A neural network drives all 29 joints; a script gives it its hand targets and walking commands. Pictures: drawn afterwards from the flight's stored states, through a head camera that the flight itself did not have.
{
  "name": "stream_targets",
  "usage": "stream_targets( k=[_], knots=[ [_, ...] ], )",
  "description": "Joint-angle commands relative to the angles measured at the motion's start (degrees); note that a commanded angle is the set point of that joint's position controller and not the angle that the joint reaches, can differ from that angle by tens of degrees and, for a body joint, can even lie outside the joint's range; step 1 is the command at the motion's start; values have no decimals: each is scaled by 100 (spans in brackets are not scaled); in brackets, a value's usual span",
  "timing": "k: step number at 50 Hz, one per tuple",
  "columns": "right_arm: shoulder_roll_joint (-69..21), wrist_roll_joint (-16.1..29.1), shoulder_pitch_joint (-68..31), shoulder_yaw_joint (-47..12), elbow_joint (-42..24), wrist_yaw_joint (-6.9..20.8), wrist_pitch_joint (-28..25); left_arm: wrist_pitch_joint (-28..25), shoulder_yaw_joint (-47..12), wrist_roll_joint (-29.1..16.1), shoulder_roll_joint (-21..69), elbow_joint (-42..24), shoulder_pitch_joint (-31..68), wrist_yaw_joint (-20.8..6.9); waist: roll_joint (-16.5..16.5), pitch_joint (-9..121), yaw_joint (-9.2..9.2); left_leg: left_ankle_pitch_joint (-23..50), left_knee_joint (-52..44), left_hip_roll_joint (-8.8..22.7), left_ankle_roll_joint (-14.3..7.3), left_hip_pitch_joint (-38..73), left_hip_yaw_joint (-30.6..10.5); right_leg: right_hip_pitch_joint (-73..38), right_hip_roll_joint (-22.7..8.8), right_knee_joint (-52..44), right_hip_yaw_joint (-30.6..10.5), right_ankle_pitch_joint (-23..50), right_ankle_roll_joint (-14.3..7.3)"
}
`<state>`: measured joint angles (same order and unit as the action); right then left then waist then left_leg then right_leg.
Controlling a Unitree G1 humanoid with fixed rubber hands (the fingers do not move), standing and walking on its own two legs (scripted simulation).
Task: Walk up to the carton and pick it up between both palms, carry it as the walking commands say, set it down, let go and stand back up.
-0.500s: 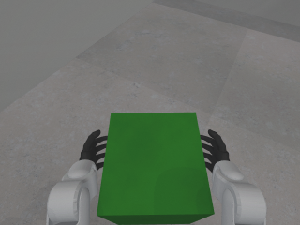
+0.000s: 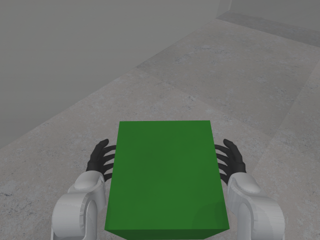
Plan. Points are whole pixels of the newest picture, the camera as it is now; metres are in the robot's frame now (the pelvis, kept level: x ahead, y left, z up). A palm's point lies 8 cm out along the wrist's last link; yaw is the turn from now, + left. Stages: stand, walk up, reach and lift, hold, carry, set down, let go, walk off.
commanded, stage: carry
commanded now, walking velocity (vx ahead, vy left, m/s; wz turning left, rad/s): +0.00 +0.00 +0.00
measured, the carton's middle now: (165, 185) +0.26 +0.00 +0.01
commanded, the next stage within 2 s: hold in 1.74 s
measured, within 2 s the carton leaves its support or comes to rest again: neither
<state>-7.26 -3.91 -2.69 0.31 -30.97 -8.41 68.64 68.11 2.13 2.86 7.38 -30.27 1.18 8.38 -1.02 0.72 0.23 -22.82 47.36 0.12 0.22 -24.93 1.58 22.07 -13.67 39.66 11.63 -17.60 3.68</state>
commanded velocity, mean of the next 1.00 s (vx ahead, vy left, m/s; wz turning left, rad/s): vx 0.00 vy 0.00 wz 0.00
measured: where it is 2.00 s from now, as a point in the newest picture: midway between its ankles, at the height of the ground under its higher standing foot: outside the picture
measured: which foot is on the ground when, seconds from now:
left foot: up 0.00-0.02, down 0.04-1.00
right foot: down 0.00-0.02, up 0.04-0.42, down 0.44-1.00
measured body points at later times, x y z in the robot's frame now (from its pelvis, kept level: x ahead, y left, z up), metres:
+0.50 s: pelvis -0.08 +0.03 +0.00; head -0.08 +0.03 +0.45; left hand +0.17 +0.19 +0.08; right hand +0.18 -0.11 +0.09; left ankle +0.00 +0.14 -0.72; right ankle -0.06 -0.08 -0.72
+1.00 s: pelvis -0.11 +0.03 +0.00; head -0.14 +0.03 +0.45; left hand +0.13 +0.19 +0.09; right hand +0.14 -0.10 +0.10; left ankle -0.06 +0.14 -0.72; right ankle -0.07 -0.08 -0.72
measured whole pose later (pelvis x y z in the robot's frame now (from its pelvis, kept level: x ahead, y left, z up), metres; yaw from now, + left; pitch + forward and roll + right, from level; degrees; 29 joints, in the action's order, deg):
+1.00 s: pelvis -0.11 +0.03 +0.00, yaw +3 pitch +0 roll -1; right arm -7.3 -3.9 -2.0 0.7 -28.8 -8.7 70.7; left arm 70.1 2.2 2.8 7.3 -27.3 1.0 8.4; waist -0.9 4.5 0.1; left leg -13.6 36.6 -0.1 -1.4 -22.8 0.2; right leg 20.3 -3.7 36.4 9.2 -16.8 -0.2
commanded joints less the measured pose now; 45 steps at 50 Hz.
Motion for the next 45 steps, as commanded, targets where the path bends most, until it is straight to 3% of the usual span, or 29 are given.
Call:
stream_targets(
  k=[1, 2, 3, 4, 6, 9, 11, 13, 17, 19, 20, 21, 22, 23, 24, 25, 26, 27, 29, 31, 32, 33, 35, 37, 40, 41, 42, 43, 45],
  knots=[
    [-4567, 1854, -2242, -3505, -689, 575, 26, 6, -3295, -1583, 4384, -460, 1961, -663, 692, 1418, 49, 977, -2581, 276, 23, 868, -105, -482, -365, 244, -17, 396, -36],
    [-4356, 1800, -2051, -3349, -529, 584, 32, 53, -3330, -1564, 4310, -437, 1951, -649, -1033, 1390, 28, 2344, -2886, 1637, -354, 1288, -2201, 841, 249, 1314, 48, -1376, 243],
    [-4298, 1759, -1929, -3222, -489, 618, 6, 61, -3557, -1630, 4455, -521, 2151, -658, -2155, 1226, 27, 3978, -2807, 2134, -814, 1236, -3106, 1348, 764, 2135, -293, -2212, 359],
    [-4607, 1809, -1960, -3264, -462, 664, -29, 5, -3722, -1748, 4742, -618, 2421, -658, -1466, 1442, 36, 4178, -2533, 1762, -911, 1321, -2558, 992, 769, 2526, -739, -1990, 244],
    [-4842, 1789, -2125, -3252, -471, 765, -132, -109, -3865, -1834, 5026, -784, 2681, -677, -964, 1582, 48, 4367, -2263, 1461, -858, 1750, -1826, 1319, 911, 2830, -828, -1523, 192],
    [-4692, 1688, -1796, -3077, -445, 785, -207, -131, -3999, -1854, 5098, -712, 2559, -648, -1222, 1797, 42, 4681, -2174, 1310, -845, 1919, -1733, 1140, 1034, 2613, -796, -1363, 165],
    [-4533, 1646, -1710, -3031, -368, 753, -171, -69, -3896, -1798, 4965, -538, 2450, -610, -1135, 1608, 46, 4069, -2378, 1349, -871, 1659, -1984, 969, 1118, 2121, -792, -1449, 132],
    [-4492, 1641, -1747, -3030, -480, 751, -208, -98, -3897, -1772, 4886, -717, 2473, -588, -1294, 1770, 56, 3313, -2550, 1327, -845, 1659, -2106, 763, 1211, 1694, -794, -1386, 110],
    [-4551, 1683, -1732, -3180, -561, 713, -205, -82, -3766, -1791, 4856, -608, 2215, -605, -1169, 2017, 61, 2937, -2637, 1425, -992, 1607, -2255, 148, 1325, 521, -820, -1283, 25],
    [-4599, 1722, -1937, -3290, -657, 692, -216, -102, -3720, -1792, 4870, -637, 2281, -617, -1305, 2089, -21, 2634, -2453, 1223, -812, 1229, -1872, -485, 1376, -626, -556, -783, -37],
    [-4629, 1701, -1935, -3289, -687, 686, -244, -133, -3763, -1834, 4885, -775, 2414, -625, -1169, 2070, -56, 2248, -2409, 1039, -668, 1141, -1734, -820, 1399, -1254, -420, -526, -77],
    [-4599, 1654, -1745, -3271, -512, 658, -195, -85, -3705, -1824, 4828, -662, 2325, -625, -1135, 2195, -36, 1831, -2344, 892, -518, 735, -1591, -1405, 1204, -1331, -483, -214, -138],
    [-4495, 1603, -1752, -3295, -528, 627, -179, -59, -3614, -1809, 4729, -550, 2196, -651, -545, 2069, -52, 1262, -2079, 663, -335, 232, -1265, -1793, 754, -1671, -851, -289, -208],
    [-4575, 1634, -2023, -3417, -698, 638, -173, -101, -3562, -1796, 4700, -605, 2323, -680, 689, 1928, -71, 650, -1430, 243, -36, -464, -689, -1830, -208, -2187, -2007, -681, -483],
    [-4462, 1638, -2334, -3485, -876, 653, -158, -122, -3563, -1697, 4703, -619, 2370, -671, 1337, 1669, -72, 53, -550, -45, 53, -357, -150, -1071, -935, -2403, -2417, -66, -908],
    [-4419, 1590, -2266, -3359, -632, 617, -81, -38, -3499, -1629, 4630, -449, 2366, -648, 968, 1492, -60, -178, -9, 55, 32, -118, 7, -596, -1011, -2420, -2099, -90, -1127],
    [-4363, 1563, -2197, -3359, -516, 602, -41, 16, -3472, -1601, 4540, -296, 2237, -668, 795, 1382, -60, -238, 313, 47, -19, 57, 6, -287, -892, -2409, -1879, -14, -1141],
    [-4430, 1589, -2326, -3382, -450, 591, -8, 42, -3391, -1562, 4505, -222, 2289, -677, 701, 1423, -52, -171, 247, 88, -83, 12, -11, -482, -691, -2254, -1640, 403, -1061],
    [-4383, 1624, -2328, -3411, -386, 595, 26, 52, -3298, -1497, 4344, -172, 2311, -668, 963, 1375, 0, 170, -563, 130, -80, 174, 89, -528, -450, -1885, -1290, 711, -819],
    [-4240, 1560, -2170, -3285, -216, 560, 109, 120, -3244, -1462, 4198, -38, 2180, -625, 784, 1223, 41, 786, -1814, 153, -149, 398, -17, -565, -172, -1400, -1067, 585, -597],
    [-4247, 1588, -2200, -3302, -240, 550, 97, 127, -3249, -1445, 4208, 53, 2060, -609, 564, 1327, 16, 1167, -2100, 313, -190, 589, -313, -599, -16, -1182, -992, 573, -503],
    [-4272, 1624, -2222, -3272, -271, 584, 75, 94, -3315, -1483, 4222, -170, 2169, -606, -52, 1426, -25, 1923, -2241, 648, -314, 765, -920, -396, 252, -696, -818, 227, -352],
    [-4241, 1592, -2082, -3140, -219, 587, 73, 137, -3462, -1537, 4335, -228, 2311, -601, -967, 1538, -27, 1659, -2605, 1083, -493, 670, -1725, -324, 768, -304, -604, -746, -185],
    [-4269, 1556, -2187, -3115, -91, 567, 104, 148, -3396, -1528, 4330, -140, 2394, -575, -640, 1275, -47, 834, -2782, 989, -475, 166, -1608, -515, 910, -372, -602, -748, -236],
    [-4228, 1514, -2205, -3105, -1, 560, 132, 159, -3345, -1497, 4269, 2, 2329, -570, -457, 1059, -52, -281, -2887, 729, -350, -263, -1375, -645, 870, -558, -597, -774, -314],
    [-4199, 1505, -2172, -3076, 23, 561, 120, 168, -3366, -1510, 4239, -27, 2358, -578, -651, 1015, -55, -152, -2794, 688, -314, -227, -1267, -562, 782, -620, -660, -753, -331],
    [-4191, 1496, -2208, -3078, 59, 557, 141, 173, -3324, -1483, 4185, 13, 2370, -574, -452, 965, -56, -531, -2845, 644, -291, -330, -1329, -521, 775, -750, -743, -994, -369],
    [-4259, 1527, -2307, -3082, -81, 578, 118, 163, -3440, -1543, 4329, -129, 2548, -572, -592, 1039, -52, -300, -2818, 676, -300, -267, -1308, -557, 756, -685, -701, -859, -362],
    [-4280, 1519, -2245, -3091, -48, 588, 99, 135, -3471, -1566, 4328, -195, 2606, -575, -506, 956, -54, -400, -2767, 597, -257, -331, -1257, -537, 760, -850, -772, -959, -399]
  ],
)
